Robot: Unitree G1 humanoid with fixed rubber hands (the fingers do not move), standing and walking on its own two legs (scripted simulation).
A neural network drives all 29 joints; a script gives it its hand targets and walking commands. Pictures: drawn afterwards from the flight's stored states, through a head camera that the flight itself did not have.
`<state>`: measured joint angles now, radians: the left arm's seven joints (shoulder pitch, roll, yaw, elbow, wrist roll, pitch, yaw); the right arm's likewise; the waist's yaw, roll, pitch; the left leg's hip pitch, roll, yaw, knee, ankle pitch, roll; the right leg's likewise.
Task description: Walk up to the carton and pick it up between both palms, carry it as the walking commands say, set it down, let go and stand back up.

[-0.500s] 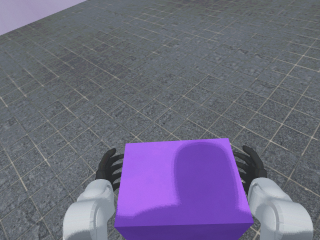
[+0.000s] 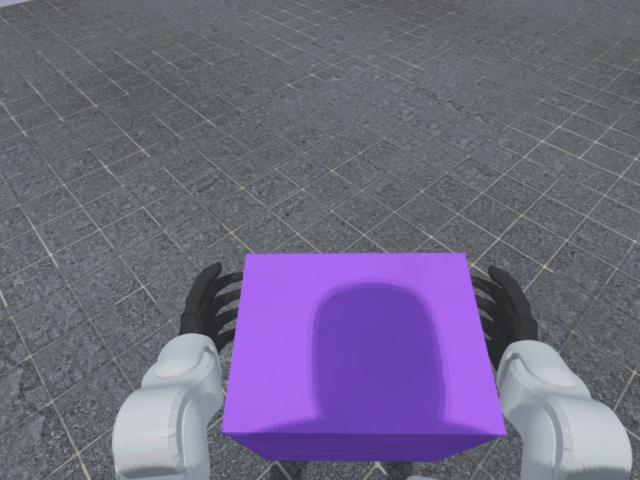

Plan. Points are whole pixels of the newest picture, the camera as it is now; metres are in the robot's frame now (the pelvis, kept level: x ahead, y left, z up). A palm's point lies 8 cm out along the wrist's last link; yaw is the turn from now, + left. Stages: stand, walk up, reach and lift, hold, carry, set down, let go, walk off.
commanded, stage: carry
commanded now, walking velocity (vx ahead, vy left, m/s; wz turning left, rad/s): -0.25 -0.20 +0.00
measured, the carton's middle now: (352, 371) +0.24 +0.00 +0.02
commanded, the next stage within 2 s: none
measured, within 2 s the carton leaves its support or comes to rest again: neither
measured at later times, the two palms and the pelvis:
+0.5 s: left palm out of the picture +0.04 +0.03 +0.06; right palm out of the picture +0.07 -0.28 +0.09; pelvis -0.17 -0.15 +0.00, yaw +2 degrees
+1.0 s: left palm out of the picture -0.05 -0.10 +0.11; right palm out of the picture -0.04 -0.41 +0.12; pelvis -0.28 -0.25 +0.00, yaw +1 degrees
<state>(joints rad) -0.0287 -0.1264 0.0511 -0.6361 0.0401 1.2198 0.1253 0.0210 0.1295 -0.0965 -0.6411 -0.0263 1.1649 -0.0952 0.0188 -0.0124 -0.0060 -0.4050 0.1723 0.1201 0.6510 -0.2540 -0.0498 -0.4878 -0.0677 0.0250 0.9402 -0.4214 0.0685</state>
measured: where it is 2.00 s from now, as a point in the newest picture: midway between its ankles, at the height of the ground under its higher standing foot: outside the picture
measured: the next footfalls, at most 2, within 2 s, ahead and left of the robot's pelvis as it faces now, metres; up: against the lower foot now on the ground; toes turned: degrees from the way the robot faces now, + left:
right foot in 0.06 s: +0.02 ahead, -0.20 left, +0.00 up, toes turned -3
left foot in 0.38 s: -0.15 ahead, -0.04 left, +0.00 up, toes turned +10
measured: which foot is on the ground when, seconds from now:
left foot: down 0.00-0.08, up 0.10-0.36, down 0.38-0.72, up 0.74-0.96, down 0.98-1.00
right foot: up 0.00-0.04, down 0.06-0.40, up 0.42-0.68, down 0.70-1.00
